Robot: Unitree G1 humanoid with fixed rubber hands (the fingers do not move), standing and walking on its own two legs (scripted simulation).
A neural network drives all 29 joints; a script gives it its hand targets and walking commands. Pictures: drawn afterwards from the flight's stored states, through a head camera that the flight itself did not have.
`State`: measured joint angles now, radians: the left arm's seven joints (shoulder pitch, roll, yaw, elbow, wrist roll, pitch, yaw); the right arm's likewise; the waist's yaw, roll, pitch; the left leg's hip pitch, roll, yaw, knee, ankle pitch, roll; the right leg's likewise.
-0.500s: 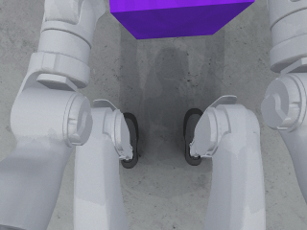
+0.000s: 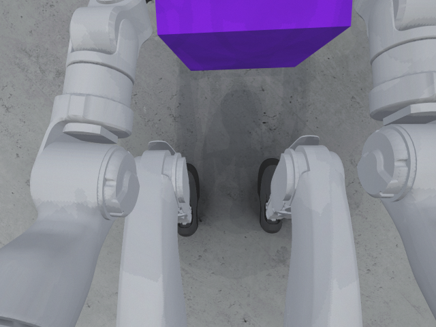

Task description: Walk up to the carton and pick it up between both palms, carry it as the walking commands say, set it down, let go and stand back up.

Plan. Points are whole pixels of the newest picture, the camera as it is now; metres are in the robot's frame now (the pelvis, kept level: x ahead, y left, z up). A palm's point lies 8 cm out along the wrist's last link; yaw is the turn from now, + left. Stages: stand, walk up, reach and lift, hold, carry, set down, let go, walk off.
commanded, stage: reach and lift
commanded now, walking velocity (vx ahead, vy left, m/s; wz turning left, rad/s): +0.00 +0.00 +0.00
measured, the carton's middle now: out of the picture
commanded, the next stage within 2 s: none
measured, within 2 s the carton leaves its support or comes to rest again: neither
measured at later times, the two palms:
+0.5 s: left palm out of the picture +0.53 +0.12 +0.00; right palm out of the picture +0.55 -0.18 +0.01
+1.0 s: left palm out of the picture +0.51 +0.13 +0.07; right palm out of the picture +0.52 -0.17 +0.07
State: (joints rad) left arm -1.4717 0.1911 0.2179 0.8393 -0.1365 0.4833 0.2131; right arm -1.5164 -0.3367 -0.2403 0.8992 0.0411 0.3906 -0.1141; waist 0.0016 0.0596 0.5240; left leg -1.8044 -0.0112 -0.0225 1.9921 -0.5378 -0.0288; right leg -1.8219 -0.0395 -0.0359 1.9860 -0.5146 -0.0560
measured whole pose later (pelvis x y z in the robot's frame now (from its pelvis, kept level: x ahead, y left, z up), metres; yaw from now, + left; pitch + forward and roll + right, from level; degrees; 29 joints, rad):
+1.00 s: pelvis -0.01 +0.00 +0.11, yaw +0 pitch +10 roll +0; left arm -1.29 0.14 0.24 0.78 -0.07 0.53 0.18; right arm -1.32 -0.26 -0.25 0.84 0.02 0.42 -0.13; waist 0.00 0.05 0.52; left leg -1.35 -0.02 -0.03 1.63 -0.47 -0.03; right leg -1.36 -0.03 -0.04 1.63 -0.45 -0.04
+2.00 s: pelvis +0.03 +0.01 +0.23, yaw +1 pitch +6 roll +0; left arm -0.89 0.01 0.28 0.71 0.03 0.53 0.14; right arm -0.89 -0.09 -0.28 0.75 -0.05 0.42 -0.12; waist 0.00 0.05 0.24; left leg -0.90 -0.02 -0.03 1.15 -0.37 -0.01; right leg -0.90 -0.02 -0.04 1.15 -0.36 -0.02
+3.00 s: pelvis +0.11 +0.01 +0.31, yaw +1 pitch -4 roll +0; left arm -0.49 -0.15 0.32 0.54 0.26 0.70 0.02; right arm -0.47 0.11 -0.38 0.51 -0.24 0.67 -0.06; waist 0.00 0.01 -0.07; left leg -0.30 -0.02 -0.04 0.66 -0.30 0.00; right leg -0.30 -0.02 -0.04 0.66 -0.29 -0.01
